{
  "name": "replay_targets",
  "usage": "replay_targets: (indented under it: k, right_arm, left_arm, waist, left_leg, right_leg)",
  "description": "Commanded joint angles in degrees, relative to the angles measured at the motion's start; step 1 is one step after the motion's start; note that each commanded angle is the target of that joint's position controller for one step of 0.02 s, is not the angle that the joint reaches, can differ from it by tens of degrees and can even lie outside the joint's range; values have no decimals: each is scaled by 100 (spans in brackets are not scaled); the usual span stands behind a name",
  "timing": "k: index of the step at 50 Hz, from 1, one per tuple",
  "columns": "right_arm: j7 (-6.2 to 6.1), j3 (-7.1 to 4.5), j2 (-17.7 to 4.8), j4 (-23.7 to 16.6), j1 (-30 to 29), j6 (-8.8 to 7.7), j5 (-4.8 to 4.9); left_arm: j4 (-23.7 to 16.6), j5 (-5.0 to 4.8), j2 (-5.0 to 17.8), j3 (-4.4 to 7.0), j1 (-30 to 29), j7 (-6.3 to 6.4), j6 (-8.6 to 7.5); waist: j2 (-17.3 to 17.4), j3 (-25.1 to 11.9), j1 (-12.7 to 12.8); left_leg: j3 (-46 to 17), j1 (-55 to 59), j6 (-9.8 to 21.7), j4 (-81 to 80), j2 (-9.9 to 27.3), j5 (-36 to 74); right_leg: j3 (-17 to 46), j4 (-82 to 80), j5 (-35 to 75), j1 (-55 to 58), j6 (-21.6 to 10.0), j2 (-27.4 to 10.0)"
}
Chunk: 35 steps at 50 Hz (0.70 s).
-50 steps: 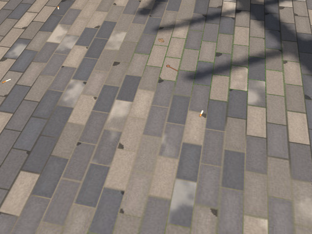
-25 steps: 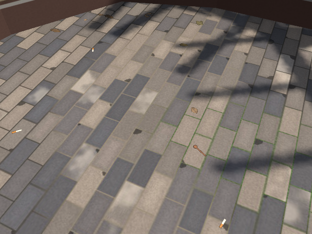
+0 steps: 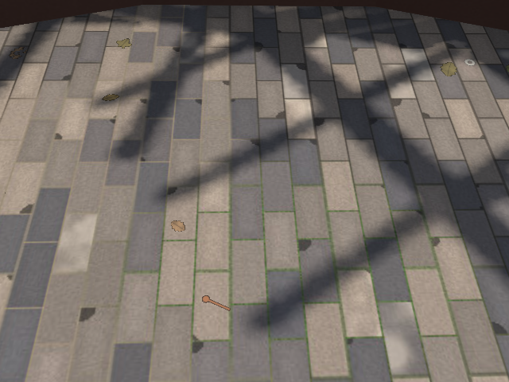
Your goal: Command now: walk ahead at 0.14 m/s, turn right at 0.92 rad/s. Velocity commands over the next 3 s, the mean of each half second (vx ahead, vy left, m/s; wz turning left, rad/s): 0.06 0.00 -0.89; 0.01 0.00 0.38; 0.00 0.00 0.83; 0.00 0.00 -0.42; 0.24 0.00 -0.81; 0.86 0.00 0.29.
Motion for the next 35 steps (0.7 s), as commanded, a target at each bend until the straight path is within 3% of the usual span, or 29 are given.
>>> replay_targets:
  k: [1,6,7,8,9,10,12,13,15,17,20,25,27,28,29,30,31,32,33,34,35]
  right_arm:
    - [26,-172,-598,-448,-508,-84,-2]
    - [144,-377,-968,-401,-45,112,99]
    - [160,-401,-982,-366,115,196,112]
    - [197,-423,-981,-318,480,274,61]
    - [231,-301,-542,-731,705,371,46]
    - [149,-300,-787,-831,231,494,-110]
    - [75,-285,-748,-820,-40,477,21]
    - [47,-295,-765,-784,-96,447,-5]
    - [48,-318,-819,-620,124,496,-93]
    - [75,-270,-673,-612,75,524,-39]
    - [68,-212,-556,-610,-29,528,18]
    - [49,-188,-529,-555,62,507,83]
    - [42,-154,-401,-432,373,466,85]
    - [32,-103,-295,-429,337,426,26]
    - [25,-27,-358,-529,50,363,-96]
    - [74,-89,-817,-645,-434,341,-123]
    - [150,-129,-790,-621,-555,346,-60]
    - [201,-162,-839,-588,-618,357,19]
    - [219,-257,-1031,-529,-466,384,56]
    - [219,-352,-1221,-470,-222,400,91]
    - [225,-405,-1256,-420,19,410,108]
  left_arm:
    - [-353,-28,-203,-138,515,-140,50]
    - [-648,-36,106,-64,-68,-166,37]
    - [-580,17,166,-26,163,-130,-23]
    - [-418,87,467,71,742,-20,-121]
    - [-598,52,1507,282,654,92,-132]
    - [-660,-118,1468,369,1109,94,-130]
    - [-625,-59,1038,235,489,168,-58]
    - [-680,-66,822,168,100,194,-26]
    - [-741,-80,567,86,-142,175,-17]
    - [-644,-52,660,133,38,113,-53]
    - [-571,-10,710,166,172,83,-60]
    - [-454,46,521,67,66,35,-53]
    - [-384,-15,338,-34,-48,78,-52]
    - [-313,-50,92,-145,20,132,-72]
    - [-207,-25,-343,-297,347,172,-97]
    - [-193,-25,-210,-275,476,187,-76]
    - [-107,45,63,-210,343,211,-73]
    - [-84,31,121,-188,233,203,-105]
    - [-78,17,167,-170,123,203,-145]
    - [-123,17,230,-144,52,200,-167]
    - [-147,4,216,-150,26,203,-181]
  waist:
    - [1118,-984,382]
    - [973,-830,120]
    - [660,-923,213]
    - [-252,-1112,442]
    - [-1962,-1043,103]
    - [-1103,-1690,691]
    - [-611,-984,309]
    - [-608,-776,134]
    - [-493,-901,-2]
    - [-194,-1047,39]
    - [-282,-1147,165]
    - [-591,-1169,168]
    - [-562,-1170,-13]
    - [-358,-1107,-49]
    - [580,-1042,176]
    - [1278,-642,430]
    - [1207,-431,357]
    - [1155,-302,372]
    - [1202,-267,257]
    - [1334,-315,127]
    - [1283,-439,25]
  left_leg:
    - [-270,-25,653,-653,1332,2335]
    - [72,258,259,254,1586,1413]
    - [232,201,102,923,1454,1092]
    - [403,-405,-179,2290,1142,136]
    - [472,-2197,-667,3954,126,-3194]
    - [-876,-2393,-671,4569,-112,-3267]
    - [-1248,-2347,-563,4251,62,-2104]
    - [-1274,-2182,-523,3902,91,-1689]
    - [-1223,-1672,-487,3703,-89,-1402]
    - [-1285,-1489,-460,3248,-242,-1426]
    - [-1315,-1329,-370,2654,-379,-1282]
    - [-1142,-350,-146,1674,-569,-1230]
    - [-988,430,3,659,-542,-685]
    - [-1145,865,103,-146,-400,-388]
    - [-2413,860,243,-1151,505,-783]
    - [-3608,-78,678,-1565,1246,-837]
    - [-3641,-659,860,-1575,1170,-945]
    - [-3381,-687,749,-1357,790,-781]
    - [-3235,-451,670,-1148,539,-461]
    - [-3296,9,697,-975,478,131]
    - [-3435,487,815,-821,518,810]
  right_leg:
    - [8,-1069,905,1179,-147,-262]
    - [-428,-2376,437,1786,-409,15]
    - [-370,-2792,533,2201,-519,107]
    - [476,-3429,1233,3045,-738,-179]
    - [3158,-3745,3646,3657,-1547,-1887]
    - [3685,-3984,3691,3734,-2169,-2058]
    - [2710,-4124,2369,3018,-1863,-1397]
    - [2433,-4182,2009,2687,-1611,-1030]
    - [2195,-4121,2353,2324,-1508,-742]
    - [2330,-4052,2344,2310,-1512,-671]
    - [2617,-4068,1685,2328,-1524,-702]
    - [2771,-3976,1571,1923,-1293,-627]
    - [2684,-3818,1426,1679,-1066,-555]
    - [2559,-3727,944,1440,-811,-401]
    - [2056,-3184,82,1395,-495,26]
    - [1116,-3146,-452,1527,-300,687]
    - [907,-2832,-374,2089,-232,446]
    - [723,-2832,-49,2199,-230,496]
    - [575,-2686,21,2020,-203,607]
    - [502,-2366,-201,1626,-171,673]
    - [517,-1985,-557,1232,-112,682]
Next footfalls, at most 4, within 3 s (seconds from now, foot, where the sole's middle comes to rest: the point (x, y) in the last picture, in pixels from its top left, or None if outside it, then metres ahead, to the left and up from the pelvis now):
0.16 right None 0.14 -0.12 -0.78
0.58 left None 0.19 0.07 -0.78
0.98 right None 0.08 -0.10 -0.78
1.44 left None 0.08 0.12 -0.78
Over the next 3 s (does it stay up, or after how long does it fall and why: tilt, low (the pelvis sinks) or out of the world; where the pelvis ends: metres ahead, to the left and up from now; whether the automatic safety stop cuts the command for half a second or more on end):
stays up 0.43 -0.14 -0.01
